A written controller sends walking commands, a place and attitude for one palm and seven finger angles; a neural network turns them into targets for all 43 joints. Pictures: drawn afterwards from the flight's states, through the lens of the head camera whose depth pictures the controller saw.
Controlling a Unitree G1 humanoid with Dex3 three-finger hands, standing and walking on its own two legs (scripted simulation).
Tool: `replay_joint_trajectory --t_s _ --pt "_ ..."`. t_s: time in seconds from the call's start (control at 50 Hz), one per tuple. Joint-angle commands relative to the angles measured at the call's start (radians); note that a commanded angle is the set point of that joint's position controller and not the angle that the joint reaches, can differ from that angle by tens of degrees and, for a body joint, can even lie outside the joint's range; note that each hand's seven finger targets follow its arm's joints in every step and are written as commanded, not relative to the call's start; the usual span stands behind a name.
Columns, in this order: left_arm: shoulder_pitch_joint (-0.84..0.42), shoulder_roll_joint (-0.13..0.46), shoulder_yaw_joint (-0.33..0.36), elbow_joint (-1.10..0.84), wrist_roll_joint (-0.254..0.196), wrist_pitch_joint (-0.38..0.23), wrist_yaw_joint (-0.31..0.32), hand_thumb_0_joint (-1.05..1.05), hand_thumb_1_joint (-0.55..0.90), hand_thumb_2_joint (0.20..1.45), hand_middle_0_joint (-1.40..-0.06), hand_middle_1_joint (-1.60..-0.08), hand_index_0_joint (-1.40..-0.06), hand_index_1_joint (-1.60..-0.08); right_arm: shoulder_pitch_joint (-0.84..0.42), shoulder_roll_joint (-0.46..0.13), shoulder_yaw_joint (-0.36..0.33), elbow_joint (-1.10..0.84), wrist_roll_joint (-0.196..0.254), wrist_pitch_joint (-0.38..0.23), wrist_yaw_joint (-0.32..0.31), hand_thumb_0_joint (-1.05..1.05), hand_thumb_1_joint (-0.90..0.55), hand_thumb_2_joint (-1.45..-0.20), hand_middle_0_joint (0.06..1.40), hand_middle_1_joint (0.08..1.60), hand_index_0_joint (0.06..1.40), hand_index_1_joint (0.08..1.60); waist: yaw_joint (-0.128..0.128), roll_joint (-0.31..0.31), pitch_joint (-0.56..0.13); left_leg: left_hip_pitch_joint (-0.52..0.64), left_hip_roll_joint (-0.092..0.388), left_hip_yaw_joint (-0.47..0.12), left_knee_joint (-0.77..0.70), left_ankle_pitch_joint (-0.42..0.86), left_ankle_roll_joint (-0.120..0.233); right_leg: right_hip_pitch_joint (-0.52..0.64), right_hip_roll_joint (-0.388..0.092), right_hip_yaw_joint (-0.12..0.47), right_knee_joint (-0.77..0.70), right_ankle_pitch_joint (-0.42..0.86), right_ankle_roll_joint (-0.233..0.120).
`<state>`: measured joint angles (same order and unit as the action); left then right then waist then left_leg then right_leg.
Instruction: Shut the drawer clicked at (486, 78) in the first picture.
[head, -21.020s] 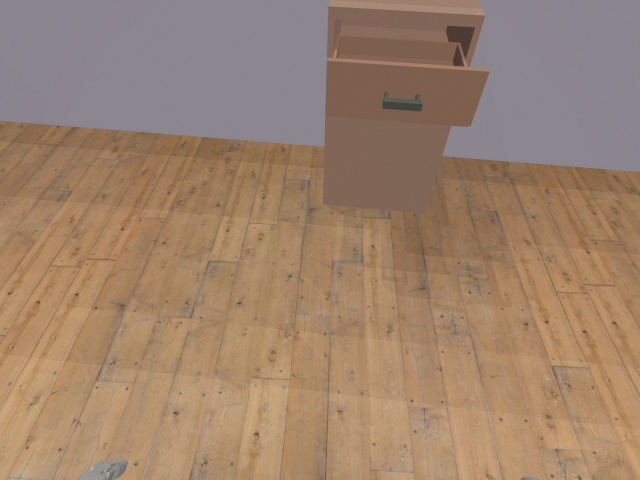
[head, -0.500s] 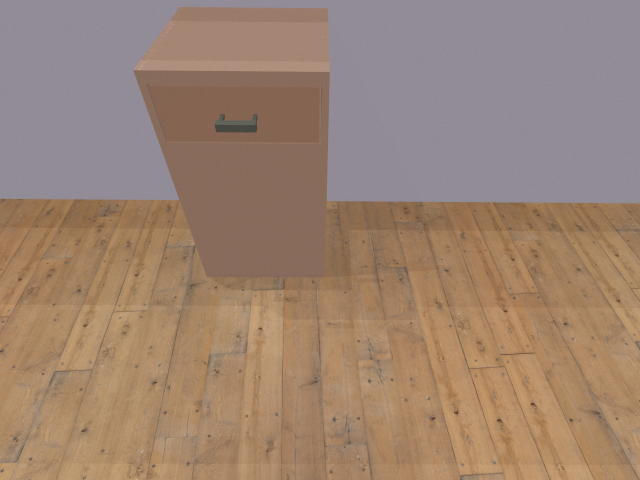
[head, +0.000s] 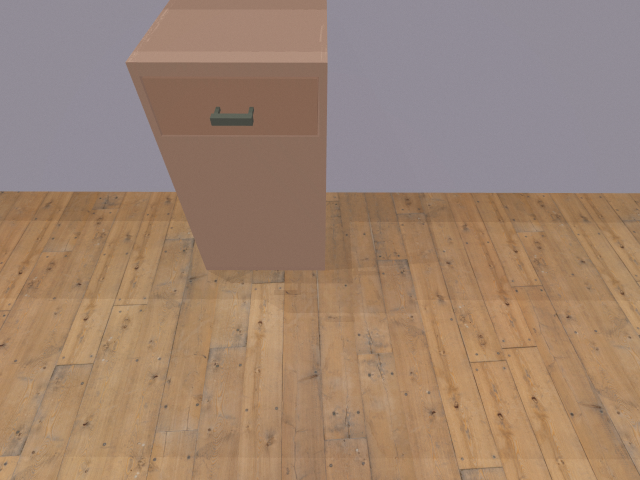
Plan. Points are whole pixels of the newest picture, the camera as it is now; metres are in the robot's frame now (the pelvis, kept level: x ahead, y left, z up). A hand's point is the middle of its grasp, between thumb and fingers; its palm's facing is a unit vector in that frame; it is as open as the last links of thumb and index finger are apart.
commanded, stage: look to check the result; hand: left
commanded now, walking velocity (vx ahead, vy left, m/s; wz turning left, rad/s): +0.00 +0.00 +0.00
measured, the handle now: (233, 115) +0.92 +0.27 -0.07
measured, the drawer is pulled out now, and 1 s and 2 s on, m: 0.00 0.00 0.00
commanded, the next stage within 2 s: stand and wait in 0.20 s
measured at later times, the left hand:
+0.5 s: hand out of the picture +0.06 +0.21 -0.17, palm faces -0.01 -0.96 -0.27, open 7.4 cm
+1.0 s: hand out of the picture +0.07 +0.22 -0.16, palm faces -0.02 -0.96 -0.30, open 7.4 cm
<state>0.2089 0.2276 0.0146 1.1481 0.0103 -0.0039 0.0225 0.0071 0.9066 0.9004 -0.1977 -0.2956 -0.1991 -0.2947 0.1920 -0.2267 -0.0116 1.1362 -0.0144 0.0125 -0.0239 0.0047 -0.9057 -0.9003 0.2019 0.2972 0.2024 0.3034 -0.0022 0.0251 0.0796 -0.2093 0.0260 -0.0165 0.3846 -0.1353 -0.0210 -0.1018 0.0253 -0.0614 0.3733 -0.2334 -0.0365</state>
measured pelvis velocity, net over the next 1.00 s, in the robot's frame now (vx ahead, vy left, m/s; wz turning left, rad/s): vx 0.02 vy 0.00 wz -0.02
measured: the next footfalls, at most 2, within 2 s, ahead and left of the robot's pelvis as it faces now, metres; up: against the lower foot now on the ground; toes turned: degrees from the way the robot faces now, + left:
none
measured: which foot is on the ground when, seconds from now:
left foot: down 0.00-1.00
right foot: down 0.00-1.00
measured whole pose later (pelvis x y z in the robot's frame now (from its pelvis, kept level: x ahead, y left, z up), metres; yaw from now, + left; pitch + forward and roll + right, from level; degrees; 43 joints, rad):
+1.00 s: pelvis +0.02 +0.00 +0.00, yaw -1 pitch -2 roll +0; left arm 0.17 0.26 0.01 1.14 0.01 -0.02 0.02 0.01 0.91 0.90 -0.20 -0.30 -0.20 -0.29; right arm 0.16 -0.26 -0.01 1.14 -0.01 0.00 -0.02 0.01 -0.90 -0.90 0.20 0.30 0.20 0.30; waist -0.01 0.01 0.06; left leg -0.16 0.02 0.01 0.34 -0.14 -0.02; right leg -0.06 0.02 -0.04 0.32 -0.23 -0.03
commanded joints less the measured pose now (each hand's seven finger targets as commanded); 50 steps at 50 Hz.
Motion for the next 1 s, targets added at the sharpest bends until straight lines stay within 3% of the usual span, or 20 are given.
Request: replay_joint_trajectory --t_s 0.0,0.12,0.2,0.46,0.5,0.6,0.84,0.98 --pt "0.002 0.161 0.028 -0.039 -0.003 -0.017 0.004 0.000 0.900 0.900 -0.200 -0.300 -0.200 -0.300 0.016 -0.136 -0.025 -0.034 -0.004 -0.013 -0.004 0.000 -0.900 -0.900 0.200 0.300 0.200 0.300 -0.007 -0.017 -0.027 0.078 0.076 -0.063 -0.043 0.060 0.037 -0.099 -0.135 0.114 -0.120 0.011 -0.017" --pt "0.005 0.168 0.029 -0.035 -0.003 -0.019 0.004 0.000 0.900 0.900 -0.200 -0.300 -0.200 -0.300 0.008 -0.144 -0.026 -0.032 -0.003 -0.018 -0.006 0.000 -0.900 -0.900 0.200 0.300 0.200 0.300 -0.003 -0.008 -0.060 0.093 0.082 -0.065 -0.047 0.090 0.039 -0.071 -0.137 0.111 -0.108 0.059 -0.015" --pt "0.000 0.169 0.029 -0.036 -0.002 -0.018 0.005 0.000 0.900 0.900 -0.200 -0.300 -0.200 -0.300 0.002 -0.145 -0.025 -0.032 -0.003 -0.017 -0.005 0.000 -0.900 -0.900 0.200 0.300 0.200 0.300 -0.002 -0.018 -0.030 0.083 0.080 -0.062 -0.052 0.086 0.037 -0.080 -0.138 0.108 -0.115 0.060 -0.013" --pt "-0.019 0.187 0.033 -0.050 -0.001 -0.025 0.005 0.000 0.900 0.900 -0.200 -0.300 -0.200 -0.300 -0.013 -0.164 -0.030 -0.038 -0.003 -0.022 -0.005 0.000 -0.900 -0.900 0.200 0.300 0.200 0.300 -0.004 -0.003 -0.065 0.105 0.086 -0.060 -0.052 0.129 0.037 -0.048 -0.141 0.116 -0.111 0.140 -0.010" --pt "-0.024 0.188 0.034 -0.050 -0.002 -0.025 0.005 0.000 0.900 0.900 -0.200 -0.300 -0.200 -0.300 -0.014 -0.162 -0.028 -0.037 -0.002 -0.023 -0.005 0.000 -0.900 -0.900 0.200 0.300 0.200 0.300 -0.004 -0.023 -0.066 0.104 0.088 -0.061 -0.059 0.133 0.037 -0.041 -0.141 0.112 -0.110 0.150 -0.007" --pt "-0.028 0.192 0.034 -0.051 -0.002 -0.025 0.005 0.000 0.900 0.900 -0.200 -0.300 -0.200 -0.300 -0.021 -0.168 -0.029 -0.037 -0.003 -0.021 -0.005 0.000 -0.900 -0.900 0.200 0.300 0.200 0.300 -0.003 -0.016 -0.049 0.105 0.087 -0.056 -0.063 0.122 0.035 -0.049 -0.142 0.115 -0.119 0.142 -0.006" --pt "-0.037 0.209 0.034 -0.051 -0.003 -0.027 0.003 0.000 0.900 0.900 -0.200 -0.300 -0.200 -0.300 -0.029 -0.192 -0.029 -0.039 -0.001 -0.027 -0.005 0.000 -0.900 -0.900 0.200 0.300 0.200 0.300 -0.005 -0.005 -0.086 0.130 0.094 -0.059 -0.071 0.146 0.038 -0.027 -0.142 0.119 -0.117 0.157 -0.006" --pt "-0.042 0.213 0.033 -0.049 -0.002 -0.026 0.003 0.000 0.900 0.900 -0.200 -0.300 -0.200 -0.300 -0.036 -0.198 -0.028 -0.040 -0.001 -0.026 -0.005 0.000 -0.900 -0.900 0.200 0.300 0.200 0.300 -0.005 -0.015 -0.063 0.130 0.095 -0.063 -0.080 0.139 0.039 -0.039 -0.141 0.121 -0.126 0.141 -0.006"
